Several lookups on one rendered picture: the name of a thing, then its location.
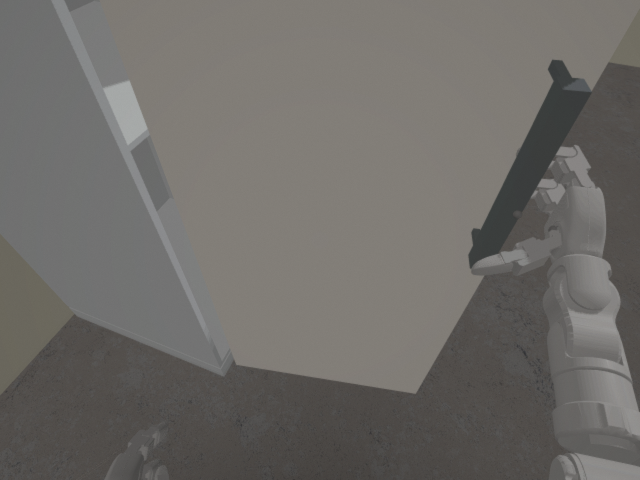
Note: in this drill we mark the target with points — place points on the right robot upper arm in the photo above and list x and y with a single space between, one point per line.
574 466

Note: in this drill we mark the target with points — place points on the robot right forearm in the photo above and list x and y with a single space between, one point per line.
596 410

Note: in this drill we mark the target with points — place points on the handle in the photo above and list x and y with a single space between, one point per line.
559 111

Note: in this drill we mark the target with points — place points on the left robot hand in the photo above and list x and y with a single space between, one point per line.
130 464

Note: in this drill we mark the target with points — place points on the right robot hand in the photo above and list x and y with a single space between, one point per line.
578 213

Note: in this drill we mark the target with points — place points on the fridge door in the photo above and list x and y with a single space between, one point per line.
329 159

